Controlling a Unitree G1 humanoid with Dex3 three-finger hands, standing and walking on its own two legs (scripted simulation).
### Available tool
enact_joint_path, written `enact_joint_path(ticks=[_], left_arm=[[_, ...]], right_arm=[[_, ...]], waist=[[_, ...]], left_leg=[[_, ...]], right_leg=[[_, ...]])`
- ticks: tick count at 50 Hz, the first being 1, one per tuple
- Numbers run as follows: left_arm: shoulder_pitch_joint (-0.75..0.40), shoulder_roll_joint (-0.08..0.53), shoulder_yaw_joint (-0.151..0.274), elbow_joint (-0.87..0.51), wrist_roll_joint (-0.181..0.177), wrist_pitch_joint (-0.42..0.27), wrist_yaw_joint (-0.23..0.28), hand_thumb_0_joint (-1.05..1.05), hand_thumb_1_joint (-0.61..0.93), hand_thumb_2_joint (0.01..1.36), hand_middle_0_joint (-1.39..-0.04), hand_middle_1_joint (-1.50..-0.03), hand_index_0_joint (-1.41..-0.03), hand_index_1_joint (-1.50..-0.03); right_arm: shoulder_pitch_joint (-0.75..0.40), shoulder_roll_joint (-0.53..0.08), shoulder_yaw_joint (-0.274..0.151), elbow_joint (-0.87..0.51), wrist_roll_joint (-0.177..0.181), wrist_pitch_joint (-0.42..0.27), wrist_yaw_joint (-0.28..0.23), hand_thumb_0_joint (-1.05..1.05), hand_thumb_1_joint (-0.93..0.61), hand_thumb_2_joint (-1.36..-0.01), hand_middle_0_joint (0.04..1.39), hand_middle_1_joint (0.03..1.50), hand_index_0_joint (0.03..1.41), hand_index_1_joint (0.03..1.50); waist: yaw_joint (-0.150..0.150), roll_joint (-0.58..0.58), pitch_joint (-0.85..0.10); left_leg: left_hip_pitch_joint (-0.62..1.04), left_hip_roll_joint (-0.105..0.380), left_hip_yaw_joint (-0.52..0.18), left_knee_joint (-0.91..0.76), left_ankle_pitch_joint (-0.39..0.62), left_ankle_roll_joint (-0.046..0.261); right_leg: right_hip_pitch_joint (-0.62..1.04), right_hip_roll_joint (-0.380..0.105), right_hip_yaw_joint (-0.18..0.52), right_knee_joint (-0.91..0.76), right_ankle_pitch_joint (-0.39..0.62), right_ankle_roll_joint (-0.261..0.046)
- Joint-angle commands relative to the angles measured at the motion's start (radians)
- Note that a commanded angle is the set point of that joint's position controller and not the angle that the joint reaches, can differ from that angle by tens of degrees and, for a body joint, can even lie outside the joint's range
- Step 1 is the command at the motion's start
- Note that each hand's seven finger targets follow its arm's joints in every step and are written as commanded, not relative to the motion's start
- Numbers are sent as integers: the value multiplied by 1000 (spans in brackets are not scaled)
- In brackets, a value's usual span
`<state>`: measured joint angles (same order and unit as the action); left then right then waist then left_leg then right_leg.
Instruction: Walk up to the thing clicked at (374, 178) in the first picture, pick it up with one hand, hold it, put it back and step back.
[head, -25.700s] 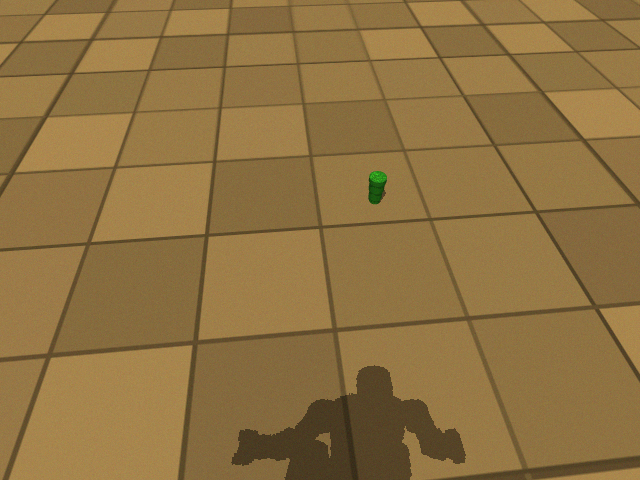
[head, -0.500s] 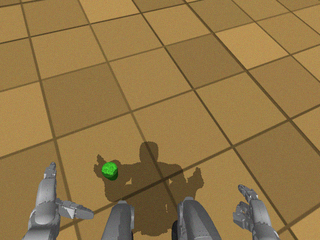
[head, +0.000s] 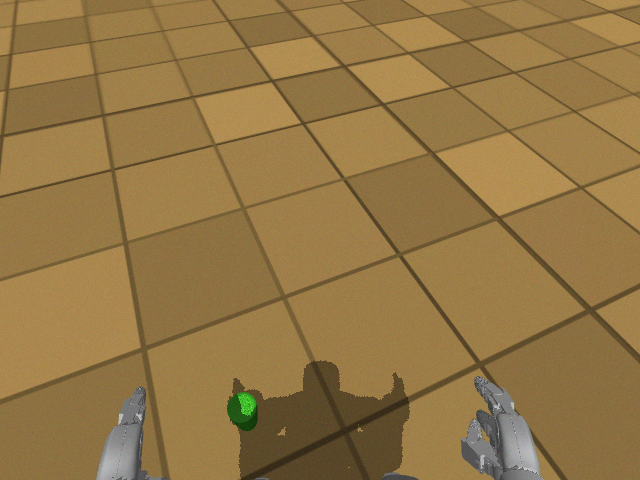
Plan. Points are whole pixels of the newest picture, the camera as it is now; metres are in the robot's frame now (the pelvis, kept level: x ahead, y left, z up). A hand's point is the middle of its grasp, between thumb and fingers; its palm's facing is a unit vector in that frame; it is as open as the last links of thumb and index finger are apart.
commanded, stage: home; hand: left
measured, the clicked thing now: (245, 414) +0.38 +0.19 -0.65
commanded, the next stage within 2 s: stand in 1.48 s
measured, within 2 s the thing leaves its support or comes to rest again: neither
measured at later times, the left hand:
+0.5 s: hand (189, 465) +0.16 +0.16 -0.06, palm faces +0.10 -0.96 -0.28, open 17.7 cm
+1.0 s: hand (188, 468) +0.16 +0.16 -0.06, palm faces +0.11 -0.96 -0.27, open 17.7 cm
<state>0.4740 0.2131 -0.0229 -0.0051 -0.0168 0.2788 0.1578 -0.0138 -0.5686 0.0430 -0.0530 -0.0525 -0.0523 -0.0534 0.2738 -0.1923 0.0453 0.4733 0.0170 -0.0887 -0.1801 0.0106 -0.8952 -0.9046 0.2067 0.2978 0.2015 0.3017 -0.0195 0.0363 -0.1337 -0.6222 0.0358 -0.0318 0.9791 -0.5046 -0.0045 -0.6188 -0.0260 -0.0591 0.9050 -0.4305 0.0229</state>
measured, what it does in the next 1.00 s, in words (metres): stands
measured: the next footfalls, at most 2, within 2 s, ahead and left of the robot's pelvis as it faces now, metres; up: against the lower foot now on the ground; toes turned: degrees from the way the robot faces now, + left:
none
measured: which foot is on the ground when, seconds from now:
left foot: down 0.00-1.00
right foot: down 0.00-1.00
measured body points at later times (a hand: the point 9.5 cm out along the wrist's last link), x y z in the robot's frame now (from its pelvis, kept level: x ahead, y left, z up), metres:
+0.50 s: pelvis -0.01 -0.02 +0.00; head +0.01 -0.01 +0.45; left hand +0.15 +0.21 -0.04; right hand +0.15 -0.25 -0.07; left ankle -0.01 +0.12 -0.69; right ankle +0.01 -0.14 -0.69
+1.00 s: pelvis -0.01 -0.02 +0.01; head +0.01 -0.01 +0.45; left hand +0.15 +0.21 -0.04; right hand +0.16 -0.25 -0.07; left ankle -0.01 +0.12 -0.69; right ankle +0.01 -0.14 -0.69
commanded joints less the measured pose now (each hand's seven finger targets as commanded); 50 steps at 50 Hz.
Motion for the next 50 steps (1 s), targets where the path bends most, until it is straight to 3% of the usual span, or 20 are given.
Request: enact_joint_path(ticks=[1, 5, 9, 12, 14, 17, 19, 22, 27, 28, 33, 36, 37, 50], left_arm=[[-65, 101, 62, -181, 15, -50, 6, 0, -606, 21, -46, -45, -46, -45], [-54, 88, 52, -170, 13, -50, 4, 0, -611, 17, -45, -44, -45, -44], [-52, 87, 56, -145, 12, -48, 1, 0, -611, 15, -45, -44, -45, -44], [-59, 109, 77, -165, 12, -52, -1, 0, -600, 25, -46, -47, -46, -47], [-24, 82, 57, -129, 10, -49, -4, 0, -611, 18, -45, -45, -45, -45], [-48, 92, 70, -128, 11, -53, -5, 0, -601, 25, -46, -47, -46, -47], [-65, 107, 77, -171, 8, -57, -5, 0, -599, 26, -47, -47, -47, -47], [-50, 78, 55, -120, 8, -54, -8, 0, -587, 32, -48, -49, -48, -49], [-91, 117, 84, -179, 11, -63, -5, 0, -606, 21, -46, -46, -46, -46], [-48, 79, 58, -114, 12, -58, -10, 0, -606, 21, -46, -46, -46, -46], [-58, 94, 69, -145, 12, -60, -9, 0, -611, 17, -45, -44, -45, -45], [-81, 83, 60, -139, 11, -63, -11, 0, -598, 26, -47, -47, -47, -47], [-84, 98, 75, -159, 12, -65, -8, 0, -605, 22, -46, -46, -46, -46], [-68, 84, 67, -144, 15, -65, -13, 0, -608, 20, -45, -45, -46, -45]], right_arm=[[-54, -125, -62, -146, -4, -66, -19, 0, -899, -902, 201, 301, 200, 301], [-58, -125, -59, -135, -5, -76, -16, 0, -900, -902, 200, 301, 200, 301], [-68, -124, -57, -128, -4, -79, -16, 0, -900, -902, 200, 301, 200, 301], [-70, -122, -58, -125, -5, -78, -15, 0, -900, -902, 200, 301, 200, 301], [-67, -120, -57, -125, -5, -77, -14, 0, -900, -902, 200, 301, 200, 301], [-71, -124, -60, -125, -4, -78, -14, 0, -900, -902, 200, 301, 200, 301], [-78, -122, -59, -127, -4, -79, -13, 0, -900, -901, 200, 301, 200, 301], [-74, -123, -59, -122, -4, -82, -13, 0, -900, -901, 200, 301, 200, 301], [-81, -123, -61, -122, -3, -88, -14, 0, -901, -901, 200, 301, 200, 301], [-77, -123, -61, -121, -5, -89, -14, 0, -901, -901, 200, 301, 200, 301], [-75, -124, -62, -115, -5, -92, -15, 0, -901, -901, 200, 301, 200, 301], [-75, -122, -59, -112, -5, -96, -16, 0, -901, -901, 200, 301, 200, 301], [-79, -120, -59, -111, -6, -96, -18, 0, -901, -901, 200, 301, 200, 301], [-77, -121, -62, -105, -9, -103, -19, 0, -900, -902, 200, 301, 200, 301]], waist=[[-18, 19, -67], [-13, 18, -84], [-14, -13, -48], [-2, 4, -74], [-3, -4, -52], [-10, -26, -65], [0, 1, -69], [-13, -15, -43], [0, -9, -56], [-9, -36, -34], [-3, -5, -57], [-12, -9, -33], [-4, -4, -58], [-8, -16, -54]], left_leg=[[62, -28, 13, -188, 235, 2], [79, -27, 8, -193, 274, -1], [66, -34, 21, -190, 242, 5], [70, -36, 21, -188, 253, 4], [64, -37, 25, -189, 249, 5], [67, -36, 28, -185, 243, 10], [64, -39, 29, -192, 217, 9], [59, -38, 31, -194, 206, 11], [55, -39, 28, -205, 165, 10], [48, -38, 28, -205, 155, 13], [63, -35, 26, -201, 201, 9], [56, -38, 30, -207, 160, 12], [68, -36, 26, -211, 166, 10], [70, -35, 30, -205, 187, 10]], right_leg=[[97, 44, -19, -129, 166, -33], [120, 45, -22, -130, 197, -35], [119, 40, -16, -157, 185, -27], [137, 38, -14, -157, 191, -29], [129, 37, -12, -160, 189, -27], [134, 35, -7, -167, 190, -24], [131, 33, -5, -172, 166, -26], [115, 34, -6, -177, 156, -24], [122, 35, -8, -183, 111, -26], [110, 36, -7, -187, 104, -24], [123, 36, -8, -172, 144, -28], [109, 31, -2, -183, 111, -25], [118, 33, -5, -180, 111, -28], [123, 36, -6, -179, 133, -26]])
